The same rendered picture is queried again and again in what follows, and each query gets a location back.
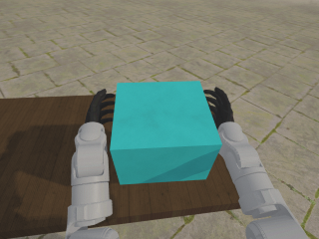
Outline left robot upper arm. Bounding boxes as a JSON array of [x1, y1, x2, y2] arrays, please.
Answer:
[[69, 227, 120, 239]]

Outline right robot upper arm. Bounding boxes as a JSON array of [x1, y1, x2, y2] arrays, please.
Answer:
[[245, 215, 307, 239]]

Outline robot left hand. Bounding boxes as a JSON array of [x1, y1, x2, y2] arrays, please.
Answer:
[[85, 89, 116, 124]]

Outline robot right forearm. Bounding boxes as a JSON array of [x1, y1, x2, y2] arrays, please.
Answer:
[[217, 121, 309, 239]]

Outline carton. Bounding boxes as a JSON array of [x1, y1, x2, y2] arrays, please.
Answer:
[[110, 81, 222, 185]]

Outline table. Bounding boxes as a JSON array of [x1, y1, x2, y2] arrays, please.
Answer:
[[0, 94, 241, 239]]

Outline robot right hand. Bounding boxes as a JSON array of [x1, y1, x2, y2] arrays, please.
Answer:
[[203, 87, 234, 129]]

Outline robot left forearm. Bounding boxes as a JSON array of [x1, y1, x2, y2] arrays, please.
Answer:
[[65, 121, 113, 239]]

